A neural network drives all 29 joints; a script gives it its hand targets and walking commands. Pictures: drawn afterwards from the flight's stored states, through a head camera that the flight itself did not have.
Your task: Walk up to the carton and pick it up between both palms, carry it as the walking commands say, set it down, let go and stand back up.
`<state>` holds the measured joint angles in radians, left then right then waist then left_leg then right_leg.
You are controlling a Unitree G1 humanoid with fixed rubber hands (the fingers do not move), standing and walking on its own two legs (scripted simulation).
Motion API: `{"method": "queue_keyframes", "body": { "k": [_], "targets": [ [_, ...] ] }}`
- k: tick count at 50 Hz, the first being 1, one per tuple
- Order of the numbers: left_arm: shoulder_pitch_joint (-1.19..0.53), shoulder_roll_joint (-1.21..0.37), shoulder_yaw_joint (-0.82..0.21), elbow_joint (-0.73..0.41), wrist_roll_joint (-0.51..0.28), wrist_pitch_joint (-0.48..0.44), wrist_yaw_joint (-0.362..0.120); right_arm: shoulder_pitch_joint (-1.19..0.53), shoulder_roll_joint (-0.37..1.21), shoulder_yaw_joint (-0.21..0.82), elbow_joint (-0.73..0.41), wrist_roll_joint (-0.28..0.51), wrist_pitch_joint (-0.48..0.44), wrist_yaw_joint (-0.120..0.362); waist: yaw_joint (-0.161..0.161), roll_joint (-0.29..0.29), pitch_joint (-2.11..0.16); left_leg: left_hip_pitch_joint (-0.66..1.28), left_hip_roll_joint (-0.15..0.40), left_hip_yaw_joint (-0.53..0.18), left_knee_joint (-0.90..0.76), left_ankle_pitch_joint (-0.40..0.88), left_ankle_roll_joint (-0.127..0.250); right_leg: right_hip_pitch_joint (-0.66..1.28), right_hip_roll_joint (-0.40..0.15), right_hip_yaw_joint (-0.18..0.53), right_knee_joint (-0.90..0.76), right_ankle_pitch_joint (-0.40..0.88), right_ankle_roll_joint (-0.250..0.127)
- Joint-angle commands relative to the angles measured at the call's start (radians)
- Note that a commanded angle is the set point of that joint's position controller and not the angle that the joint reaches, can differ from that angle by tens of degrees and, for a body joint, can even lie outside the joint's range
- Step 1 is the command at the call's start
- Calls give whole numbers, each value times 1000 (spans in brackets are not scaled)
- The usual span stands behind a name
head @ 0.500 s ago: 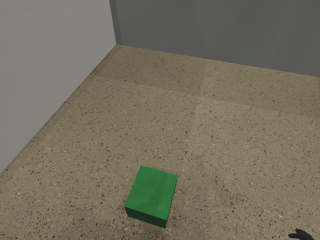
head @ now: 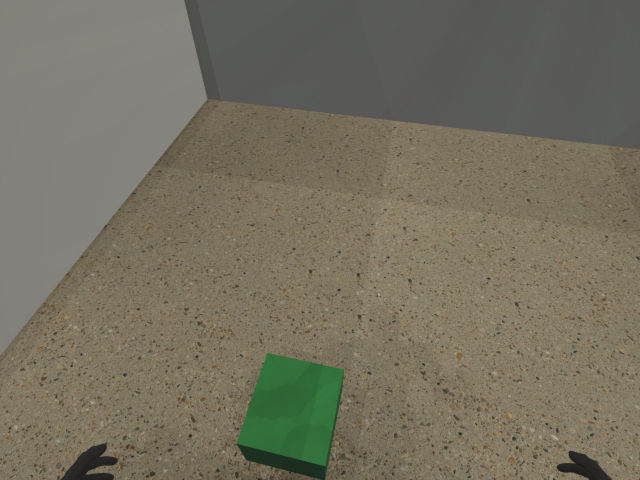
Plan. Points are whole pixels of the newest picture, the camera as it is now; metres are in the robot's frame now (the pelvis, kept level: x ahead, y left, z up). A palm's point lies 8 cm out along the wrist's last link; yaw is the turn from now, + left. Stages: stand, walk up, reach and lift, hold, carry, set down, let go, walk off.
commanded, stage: walk up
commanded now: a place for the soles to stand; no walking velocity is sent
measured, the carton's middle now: (295, 414) +0.43 +0.09 -0.68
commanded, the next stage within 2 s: none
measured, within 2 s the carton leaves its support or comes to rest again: neither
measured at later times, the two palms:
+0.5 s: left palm out of the picture +0.04 +0.43 -0.05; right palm out of the picture +0.11 -0.30 -0.10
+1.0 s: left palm out of the picture +0.13 +0.45 -0.09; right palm out of the picture +0.05 -0.19 -0.09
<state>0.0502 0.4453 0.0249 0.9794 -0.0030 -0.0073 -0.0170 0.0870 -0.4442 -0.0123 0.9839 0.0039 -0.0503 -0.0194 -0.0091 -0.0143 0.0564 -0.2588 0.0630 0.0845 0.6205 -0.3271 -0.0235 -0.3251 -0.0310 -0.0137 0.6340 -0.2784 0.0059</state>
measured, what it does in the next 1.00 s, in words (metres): steps to the left: left foot, then right foot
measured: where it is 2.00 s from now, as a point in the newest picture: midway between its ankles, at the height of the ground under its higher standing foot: outside the picture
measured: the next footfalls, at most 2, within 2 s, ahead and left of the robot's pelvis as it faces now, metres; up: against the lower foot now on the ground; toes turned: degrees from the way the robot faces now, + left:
left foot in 0.58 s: +0.04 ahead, +0.29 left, +0.00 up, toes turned -7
right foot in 0.80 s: +0.04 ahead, +0.02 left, +0.00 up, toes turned -4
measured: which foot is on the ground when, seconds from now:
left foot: down 0.00-0.28, up 0.30-0.56, down 0.58-1.00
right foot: down 0.00-0.58, up 0.60-0.78, down 0.80-1.00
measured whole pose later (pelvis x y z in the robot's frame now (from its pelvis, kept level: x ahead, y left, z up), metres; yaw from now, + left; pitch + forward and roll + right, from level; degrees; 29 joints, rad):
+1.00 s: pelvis -0.01 +0.15 +0.00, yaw -8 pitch -2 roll +0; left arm 0.16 0.43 0.02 0.92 0.01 -0.04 0.00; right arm 0.16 -0.44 -0.05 0.87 -0.02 -0.03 0.00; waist 0.00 0.00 0.06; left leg -0.26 0.01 0.06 0.65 -0.35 0.02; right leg -0.31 0.03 0.06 0.65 -0.30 -0.01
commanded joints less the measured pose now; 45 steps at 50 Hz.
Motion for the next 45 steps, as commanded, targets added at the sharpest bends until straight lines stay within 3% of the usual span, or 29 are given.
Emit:
{"method": "queue_keyframes", "body": {
  "k": [1,13,14,15,16,17,18,19,21,24,26,27,28,29,30,31,32,34,35,37,39,40,41,42,43,44,45],
  "targets": [
    [-35,179,30,-9,2,-6,3,-29,-191,-39,-5,-2,-2,-1,4,-8,-102,28,88,-98,-163,155,69,81,-99,124,-150,203,-74],
    [-80,151,14,66,3,-1,-5,-81,-167,-32,72,-7,4,8,8,-8,-88,133,84,-78,-311,150,50,125,-100,127,-311,142,-46],
    [128,279,59,108,-1,-29,55,-173,-234,-81,-55,-79,75,55,65,116,-12,-39,21,-14,-104,120,45,168,-200,227,-322,308,-93],
    [220,348,92,104,7,-38,90,-163,-180,-83,-82,-74,104,74,82,-33,-41,-250,-26,-40,62,-39,35,319,-308,423,-320,364,-176],
    [225,355,113,71,15,-44,108,-122,-156,-86,-113,-79,123,84,67,-39,-86,-314,18,-170,230,-145,42,344,-379,463,-286,419,-237],
    [197,332,115,40,8,-48,122,-92,-161,-98,-135,-77,133,91,40,2,-118,-320,31,-220,339,-145,46,314,-378,425,-243,418,-255],
    [171,308,114,15,5,-50,129,-66,-169,-112,-157,-78,139,97,20,25,-124,-318,42,-243,407,-128,44,270,-347,385,-219,380,-247],
    [154,299,114,-8,6,-51,129,-41,-170,-122,-176,-79,144,101,8,10,-119,-299,50,-248,410,-118,38,213,-315,341,-210,318,-227],
    [136,302,120,-42,19,-50,127,-12,-169,-137,-206,-84,155,113,9,-68,-99,-233,33,-197,404,-112,19,70,-258,277,-188,226,-209],
    [171,340,132,-75,35,-48,122,-25,-180,-157,-258,-81,160,118,33,-150,-74,-197,16,-154,345,-147,17,-46,-263,307,-174,94,-224],
    [170,362,132,-97,41,-44,114,13,-191,-170,-263,-71,150,114,28,-208,-88,-132,-11,-122,270,-177,26,-94,-254,309,-160,36,-217],
    [150,367,129,-110,42,-39,110,68,-193,-176,-250,-68,145,112,2,-218,-101,-57,-33,-92,201,-154,34,-138,-232,283,-135,5,-197],
    [121,354,118,-124,42,-33,107,145,-201,-184,-229,-69,137,107,-47,-189,-115,65,-61,-61,100,-111,47,-220,-185,225,-71,-34,-157],
    [119,293,97,-131,42,-30,110,221,-227,-193,-212,-82,127,101,-98,-67,-120,156,-56,-109,-24,-142,71,-301,-102,133,101,-113,-112],
    [117,193,66,-165,23,-34,123,216,-359,-209,-239,-91,121,96,-115,325,-81,96,213,-567,-293,-340,191,-469,119,-32,386,-373,-42],
    [84,245,69,-160,13,-31,143,120,-362,-201,-273,-73,116,90,-98,200,-32,-71,261,-635,-315,-289,262,-410,89,130,526,-357,-31],
    [154,255,74,-130,5,-33,135,68,-310,-185,-285,-62,112,78,-50,134,-15,-104,243,-584,-278,-224,277,-348,79,140,575,-313,-29],
    [253,261,79,-88,2,-45,113,11,-268,-161,-286,-47,99,59,17,145,-3,-86,185,-443,-195,-153,258,-254,27,97,456,-229,-19],
    [268,257,80,-81,10,-48,96,15,-251,-151,-285,-45,93,52,17,172,-8,-86,178,-400,-173,-101,262,-197,25,53,383,-233,-12],
    [246,227,82,-102,21,-48,69,35,-234,-130,-277,-41,79,45,12,177,-5,-122,212,-398,-167,-31,265,-69,33,17,245,-241,-10],
    [271,198,86,-97,30,-49,57,15,-227,-114,-266,-25,69,40,50,166,-16,-195,195,-325,-106,3,207,145,56,5,-27,-105,-39],
    [257,212,93,-102,41,-52,57,52,-183,-96,-250,-20,64,37,50,107,-21,-237,164,-289,-30,21,154,239,24,111,-155,-74,-56],
    [211,288,106,-123,50,-60,56,56,-130,-84,-257,-4,56,35,31,-99,-38,-329,29,-189,118,-73,72,234,-139,465,-234,-112,-136],
    [205,308,102,-126,26,-66,47,50,-149,-87,-242,-2,56,23,14,-91,-68,-233,-19,-111,197,-242,57,128,-271,593,-251,-58,-236],
    [166,285,88,-138,25,-67,42,81,-160,-89,-216,-6,53,17,-3,-66,-60,-151,-21,-135,215,-272,65,59,-273,568,-235,-6,-260],
    [115,255,71,-146,23,-63,41,108,-151,-87,-196,-5,43,17,-29,-53,-45,-57,-22,-126,128,-185,72,-10,-229,478,-208,22,-234],
    [62,215,52,-149,21,-53,36,131,-147,-87,-168,-9,30,14,-55,-51,-34,50,-14,-127,-35,-63,79,-74,-156,354,-170,36,-164]
  ]
}}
